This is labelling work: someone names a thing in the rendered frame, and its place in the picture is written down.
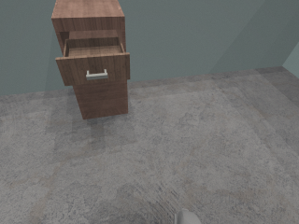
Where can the drawer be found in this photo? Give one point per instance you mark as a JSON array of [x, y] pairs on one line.
[[93, 54]]

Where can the handle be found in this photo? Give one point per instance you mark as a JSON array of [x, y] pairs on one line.
[[96, 76]]

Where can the cabinet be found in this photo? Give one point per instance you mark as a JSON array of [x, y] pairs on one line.
[[73, 19]]

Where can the right robot thigh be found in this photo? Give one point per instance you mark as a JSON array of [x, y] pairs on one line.
[[185, 217]]

